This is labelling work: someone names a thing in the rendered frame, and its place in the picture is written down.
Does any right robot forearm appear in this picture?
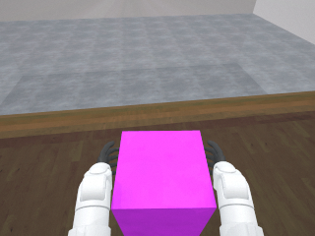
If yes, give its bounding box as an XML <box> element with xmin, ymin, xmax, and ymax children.
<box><xmin>213</xmin><ymin>161</ymin><xmax>264</xmax><ymax>236</ymax></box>

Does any right robot hand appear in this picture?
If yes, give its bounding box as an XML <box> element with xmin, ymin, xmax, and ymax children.
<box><xmin>203</xmin><ymin>140</ymin><xmax>226</xmax><ymax>176</ymax></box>

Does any left robot forearm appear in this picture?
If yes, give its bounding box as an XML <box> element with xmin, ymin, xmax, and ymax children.
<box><xmin>68</xmin><ymin>162</ymin><xmax>112</xmax><ymax>236</ymax></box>

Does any carton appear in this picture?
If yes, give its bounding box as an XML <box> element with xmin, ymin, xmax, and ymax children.
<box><xmin>111</xmin><ymin>130</ymin><xmax>217</xmax><ymax>236</ymax></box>

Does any left robot hand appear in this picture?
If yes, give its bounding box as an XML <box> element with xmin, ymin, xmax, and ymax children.
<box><xmin>96</xmin><ymin>141</ymin><xmax>120</xmax><ymax>175</ymax></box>

